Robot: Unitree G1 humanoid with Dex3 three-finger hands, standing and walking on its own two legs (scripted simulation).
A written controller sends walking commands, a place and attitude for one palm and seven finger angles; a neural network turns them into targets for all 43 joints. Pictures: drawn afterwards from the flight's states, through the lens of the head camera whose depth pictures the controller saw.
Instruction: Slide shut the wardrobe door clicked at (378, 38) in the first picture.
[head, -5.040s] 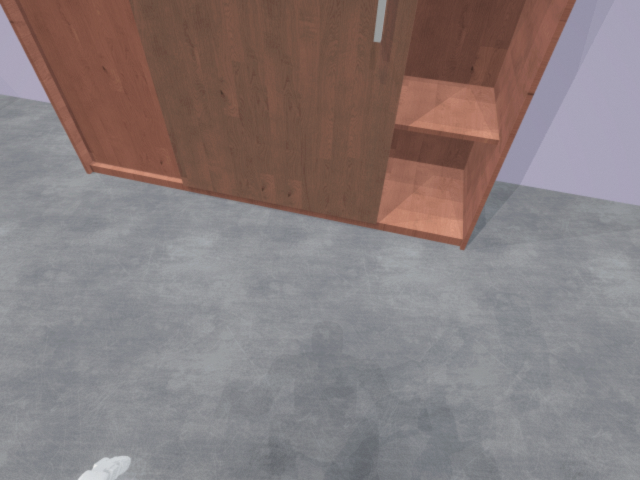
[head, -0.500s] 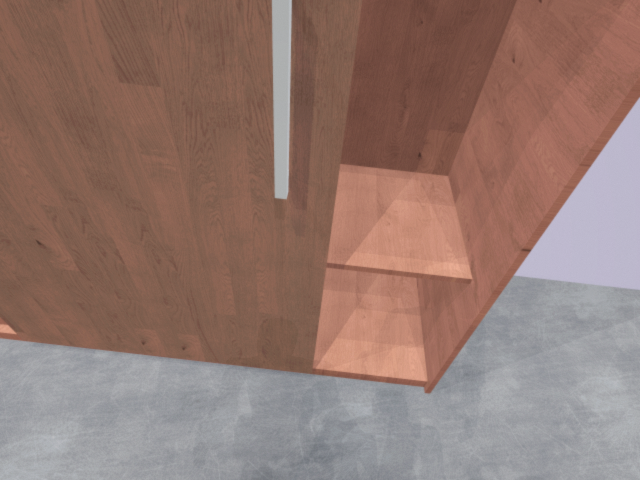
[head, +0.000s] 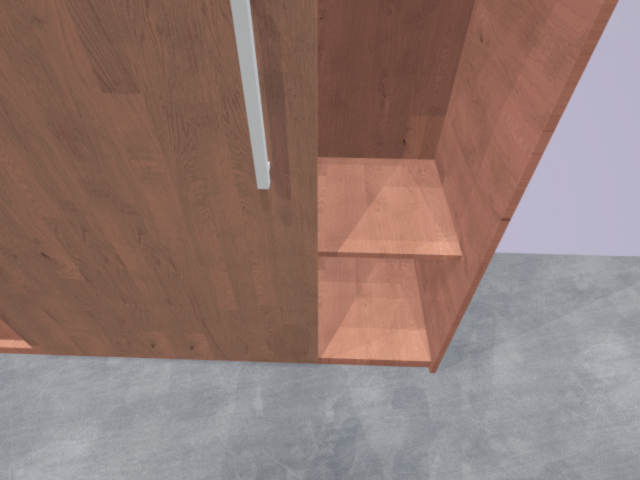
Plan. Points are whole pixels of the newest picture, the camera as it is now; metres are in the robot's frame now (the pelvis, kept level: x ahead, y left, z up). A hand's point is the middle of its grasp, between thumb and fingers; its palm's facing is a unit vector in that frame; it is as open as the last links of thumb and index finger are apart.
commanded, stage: come to a stop and stand still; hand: left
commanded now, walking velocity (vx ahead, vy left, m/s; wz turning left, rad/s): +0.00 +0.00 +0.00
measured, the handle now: (255, 97) +0.60 +0.13 +0.20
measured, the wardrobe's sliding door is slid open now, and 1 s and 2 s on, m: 0.38 0.38 0.38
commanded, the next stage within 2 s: look again from close up in 0.92 s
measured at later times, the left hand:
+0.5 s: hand out of the picture +0.01 +0.18 -0.18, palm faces +0.03 -0.98 -0.20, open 7.4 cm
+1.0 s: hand out of the picture +0.02 +0.21 -0.18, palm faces +0.01 -0.98 -0.19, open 7.4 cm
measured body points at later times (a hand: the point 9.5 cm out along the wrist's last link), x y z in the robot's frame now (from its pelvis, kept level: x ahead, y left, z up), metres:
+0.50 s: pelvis +0.01 +0.01 -0.01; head +0.02 +0.01 +0.44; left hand +0.00 +0.23 -0.17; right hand +0.00 -0.20 -0.17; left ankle +0.03 +0.12 -0.74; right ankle -0.03 -0.10 -0.74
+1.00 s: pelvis +0.02 +0.03 -0.01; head +0.02 +0.04 +0.44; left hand +0.02 +0.26 -0.17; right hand +0.03 -0.20 -0.16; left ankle +0.03 +0.12 -0.74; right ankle -0.03 -0.10 -0.74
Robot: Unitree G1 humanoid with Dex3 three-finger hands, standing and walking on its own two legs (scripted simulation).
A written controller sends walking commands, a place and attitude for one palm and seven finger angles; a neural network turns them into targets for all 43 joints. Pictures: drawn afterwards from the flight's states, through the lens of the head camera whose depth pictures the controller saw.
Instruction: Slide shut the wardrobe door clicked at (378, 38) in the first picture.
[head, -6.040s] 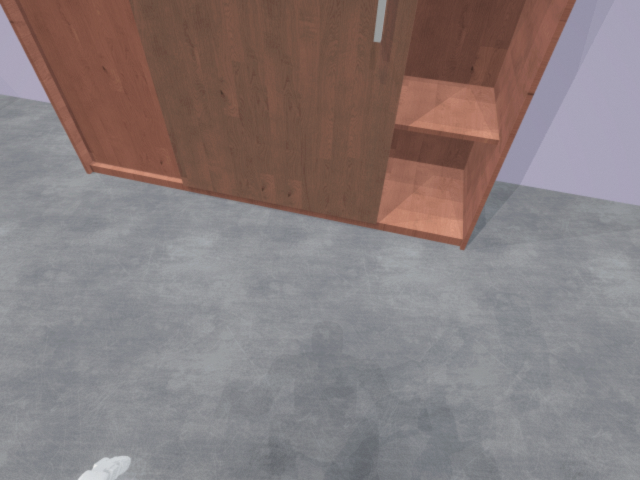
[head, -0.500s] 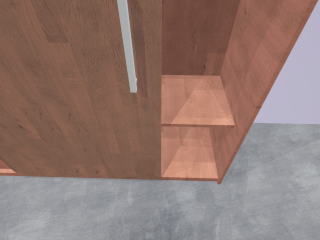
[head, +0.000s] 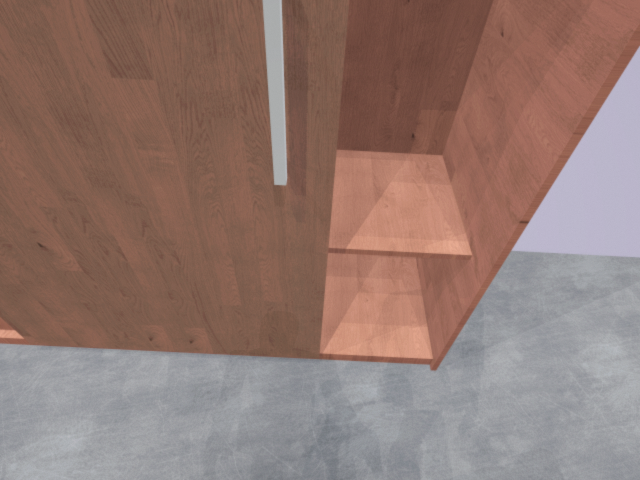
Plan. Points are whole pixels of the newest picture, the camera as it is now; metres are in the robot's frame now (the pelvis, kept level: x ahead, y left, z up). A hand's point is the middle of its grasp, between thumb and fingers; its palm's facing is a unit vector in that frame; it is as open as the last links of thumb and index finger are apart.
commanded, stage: look again from close up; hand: left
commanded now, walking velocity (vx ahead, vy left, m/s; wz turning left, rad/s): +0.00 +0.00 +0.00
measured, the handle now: (278, 88) +0.58 +0.11 +0.21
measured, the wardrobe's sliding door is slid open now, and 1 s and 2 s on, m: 0.38 0.38 0.38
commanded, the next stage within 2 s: none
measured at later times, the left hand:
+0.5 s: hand out of the picture -0.02 +0.16 -0.18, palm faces +0.02 -0.98 -0.18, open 7.4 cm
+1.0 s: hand out of the picture -0.01 +0.15 -0.17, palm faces +0.02 -0.98 -0.19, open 7.4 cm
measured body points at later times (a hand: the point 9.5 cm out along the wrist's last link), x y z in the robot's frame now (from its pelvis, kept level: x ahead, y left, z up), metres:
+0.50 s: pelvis +0.00 -0.01 +0.00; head +0.01 +0.00 +0.45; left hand -0.02 +0.21 -0.16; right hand +0.01 -0.23 -0.15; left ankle +0.01 +0.08 -0.74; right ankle -0.04 -0.13 -0.74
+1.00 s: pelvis +0.00 -0.02 +0.00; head +0.01 -0.02 +0.45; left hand -0.01 +0.20 -0.16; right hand +0.01 -0.25 -0.16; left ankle +0.01 +0.08 -0.74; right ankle -0.04 -0.13 -0.74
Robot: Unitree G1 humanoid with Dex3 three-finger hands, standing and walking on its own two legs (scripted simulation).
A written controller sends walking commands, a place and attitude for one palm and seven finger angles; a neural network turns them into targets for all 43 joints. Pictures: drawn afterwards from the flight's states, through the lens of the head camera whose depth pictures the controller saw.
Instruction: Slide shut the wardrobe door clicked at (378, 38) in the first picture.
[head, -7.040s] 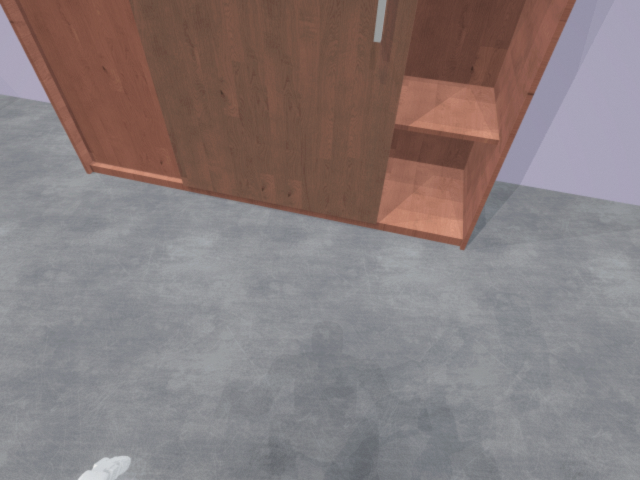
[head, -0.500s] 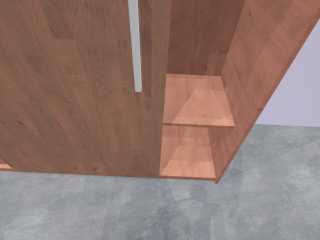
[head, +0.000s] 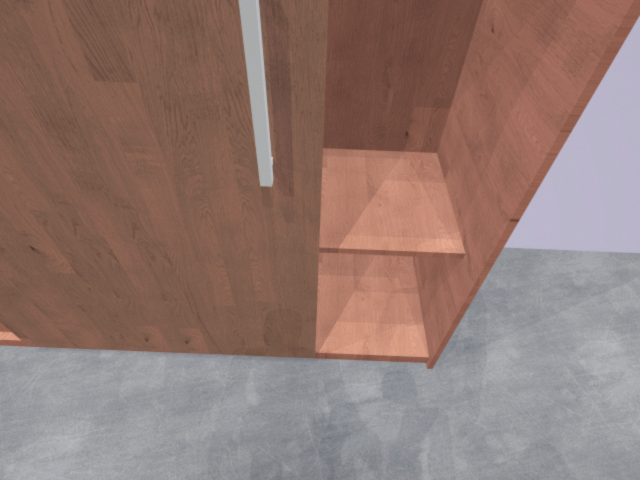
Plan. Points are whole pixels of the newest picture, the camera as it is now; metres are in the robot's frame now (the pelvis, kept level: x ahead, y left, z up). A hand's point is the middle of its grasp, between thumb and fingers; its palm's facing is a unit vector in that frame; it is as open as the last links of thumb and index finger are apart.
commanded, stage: look again from close up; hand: left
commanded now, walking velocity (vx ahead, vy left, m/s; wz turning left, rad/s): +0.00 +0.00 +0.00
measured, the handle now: (260, 89) +0.57 +0.13 +0.21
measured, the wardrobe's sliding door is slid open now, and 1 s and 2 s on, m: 0.38 0.38 0.38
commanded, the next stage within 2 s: none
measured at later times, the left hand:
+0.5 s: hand out of the picture -0.01 +0.15 -0.18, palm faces +0.05 -0.98 -0.18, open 7.4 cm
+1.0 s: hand out of the picture -0.02 +0.14 -0.18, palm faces +0.06 -0.98 -0.18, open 7.4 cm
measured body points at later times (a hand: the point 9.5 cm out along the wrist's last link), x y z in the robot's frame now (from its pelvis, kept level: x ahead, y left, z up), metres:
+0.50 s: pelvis +0.01 -0.01 +0.00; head +0.01 -0.01 +0.45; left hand -0.01 +0.20 -0.16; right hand +0.02 -0.24 -0.16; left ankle +0.01 +0.10 -0.74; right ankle -0.05 -0.11 -0.74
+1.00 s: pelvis +0.01 -0.02 +0.00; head +0.01 -0.02 +0.45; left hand -0.02 +0.19 -0.16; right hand +0.01 -0.24 -0.16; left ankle +0.01 +0.10 -0.74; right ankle -0.05 -0.11 -0.74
